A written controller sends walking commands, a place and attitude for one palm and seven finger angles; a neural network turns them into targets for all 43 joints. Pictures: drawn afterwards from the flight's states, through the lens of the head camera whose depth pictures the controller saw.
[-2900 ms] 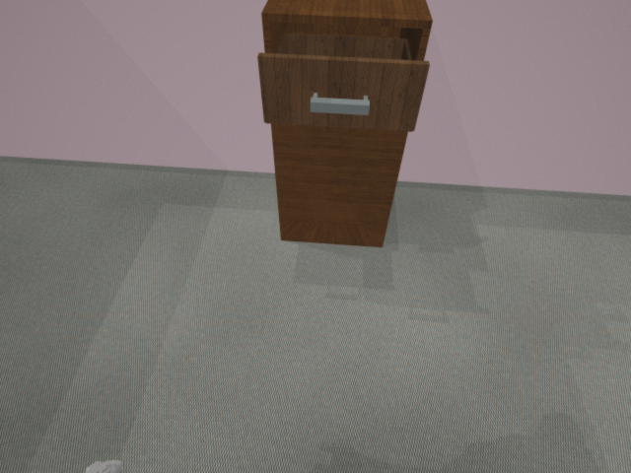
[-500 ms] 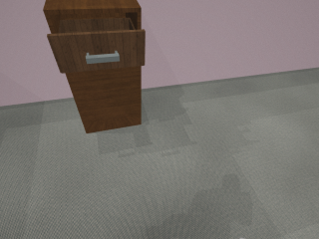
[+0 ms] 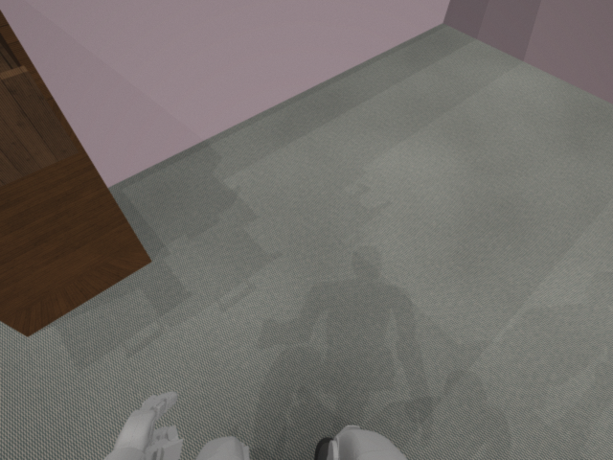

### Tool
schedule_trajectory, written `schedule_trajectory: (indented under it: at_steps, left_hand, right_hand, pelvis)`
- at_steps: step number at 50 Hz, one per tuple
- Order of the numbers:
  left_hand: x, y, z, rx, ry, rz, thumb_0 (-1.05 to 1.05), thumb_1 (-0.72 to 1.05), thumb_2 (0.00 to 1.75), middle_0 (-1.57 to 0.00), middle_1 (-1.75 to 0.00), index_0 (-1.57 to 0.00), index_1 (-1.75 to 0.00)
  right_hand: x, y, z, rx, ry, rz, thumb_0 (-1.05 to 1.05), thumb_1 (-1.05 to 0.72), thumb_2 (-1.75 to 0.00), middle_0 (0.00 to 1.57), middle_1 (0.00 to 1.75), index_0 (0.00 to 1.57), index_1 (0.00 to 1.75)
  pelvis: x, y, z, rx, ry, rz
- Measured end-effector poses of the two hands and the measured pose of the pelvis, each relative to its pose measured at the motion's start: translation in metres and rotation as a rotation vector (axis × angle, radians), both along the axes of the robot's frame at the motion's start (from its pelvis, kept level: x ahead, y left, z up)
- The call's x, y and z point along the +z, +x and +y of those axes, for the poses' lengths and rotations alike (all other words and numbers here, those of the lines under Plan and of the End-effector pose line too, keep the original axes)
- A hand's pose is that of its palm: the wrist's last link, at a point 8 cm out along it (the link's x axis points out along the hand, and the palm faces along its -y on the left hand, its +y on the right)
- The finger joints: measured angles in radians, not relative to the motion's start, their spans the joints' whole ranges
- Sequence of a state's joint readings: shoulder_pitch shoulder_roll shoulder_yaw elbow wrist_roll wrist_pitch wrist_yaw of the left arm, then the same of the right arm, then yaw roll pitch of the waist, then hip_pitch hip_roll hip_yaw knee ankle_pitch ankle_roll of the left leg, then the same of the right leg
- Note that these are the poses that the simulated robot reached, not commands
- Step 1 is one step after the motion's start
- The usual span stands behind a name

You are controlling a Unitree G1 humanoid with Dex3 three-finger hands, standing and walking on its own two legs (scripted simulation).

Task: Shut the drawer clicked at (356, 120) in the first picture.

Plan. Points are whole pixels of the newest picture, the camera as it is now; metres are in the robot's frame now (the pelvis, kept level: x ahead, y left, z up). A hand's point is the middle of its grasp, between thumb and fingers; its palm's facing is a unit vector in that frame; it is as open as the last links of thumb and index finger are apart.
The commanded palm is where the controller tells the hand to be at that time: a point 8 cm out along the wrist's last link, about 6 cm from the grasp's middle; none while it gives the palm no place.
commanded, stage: turn to face it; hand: left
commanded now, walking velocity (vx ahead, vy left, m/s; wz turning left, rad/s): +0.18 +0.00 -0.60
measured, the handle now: out of the picture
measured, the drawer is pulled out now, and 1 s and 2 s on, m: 0.20 0.20 0.20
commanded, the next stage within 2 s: take the last steps up to it in 1.52 s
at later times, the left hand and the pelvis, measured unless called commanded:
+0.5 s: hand out of the picture +0.11 +0.25 -0.15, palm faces +0.10 -0.98 -0.18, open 7.4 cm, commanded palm none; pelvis +0.09 +0.06 +0.03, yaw +2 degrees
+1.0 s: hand out of the picture +0.09 +0.21 -0.12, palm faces +0.36 -0.90 -0.26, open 7.4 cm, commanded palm none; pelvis +0.07 +0.00 +0.03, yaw +21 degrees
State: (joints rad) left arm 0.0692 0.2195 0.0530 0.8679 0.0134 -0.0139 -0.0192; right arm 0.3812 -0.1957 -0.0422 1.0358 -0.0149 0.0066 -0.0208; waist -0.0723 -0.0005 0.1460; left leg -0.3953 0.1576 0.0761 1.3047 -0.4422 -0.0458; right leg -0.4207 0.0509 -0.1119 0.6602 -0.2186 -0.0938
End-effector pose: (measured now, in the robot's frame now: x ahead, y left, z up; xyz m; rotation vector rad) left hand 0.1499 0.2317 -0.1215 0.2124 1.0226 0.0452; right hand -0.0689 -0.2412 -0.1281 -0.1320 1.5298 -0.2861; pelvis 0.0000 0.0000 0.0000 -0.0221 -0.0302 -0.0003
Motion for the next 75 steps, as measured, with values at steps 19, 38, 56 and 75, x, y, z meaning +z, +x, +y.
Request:
schedule_trajectory:
  at_steps: [19, 38, 56, 75]
  left_hand:
    - [-0.008, -0.027, 0.049, 0.153, -0.046, 0.205, 0.00, 0.91, 0.89, -0.20, -0.30, -0.20, -0.30]
    - [0.021, -0.028, 0.051, 0.327, 0.067, 0.135, 0.00, 0.91, 0.90, -0.19, -0.30, -0.20, -0.30]
    - [0.015, -0.148, 0.018, 0.574, 0.006, 0.191, 0.00, 0.90, 0.89, -0.20, -0.30, -0.21, -0.30]
    - [0.011, -0.226, 0.046, 0.752, -0.020, 0.273, 0.00, 0.91, 0.90, -0.19, -0.30, -0.20, -0.30]
  right_hand:
    - [0.033, 0.204, 0.063, 0.141, -0.021, -0.339, -0.01, -0.94, -0.90, 0.21, 0.29, 0.21, 0.30]
    - [0.010, 0.211, 0.013, 0.246, 0.028, -0.177, 0.00, -0.91, -0.90, 0.21, 0.30, 0.21, 0.30]
    - [0.032, 0.328, 0.043, 0.590, 0.045, -0.326, 0.00, -0.91, -0.90, 0.20, 0.29, 0.20, 0.30]
    - [0.038, 0.307, 0.126, 0.749, 0.102, -0.344, 0.00, -0.90, -0.90, 0.21, 0.30, 0.21, 0.30]
  pelvis:
    - [0.023, 0.083, 0.051, -0.013, -0.018, 0.013]
    - [0.021, 0.083, 0.016, 0.191, 0.009, 0.047]
    - [0.024, 0.063, 0.009, 0.440, 0.042, 0.016]
    - [0.030, 0.039, 0.037, 0.571, -0.002, 0.007]
